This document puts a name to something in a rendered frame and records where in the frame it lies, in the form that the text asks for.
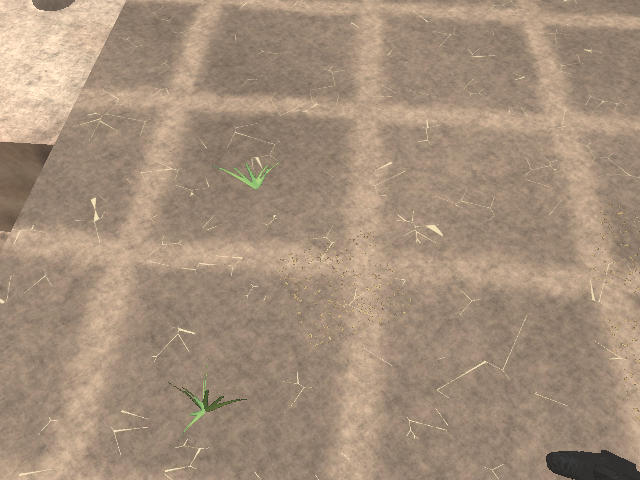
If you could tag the right robot hand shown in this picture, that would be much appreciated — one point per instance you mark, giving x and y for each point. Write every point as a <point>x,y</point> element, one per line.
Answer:
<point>591,466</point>

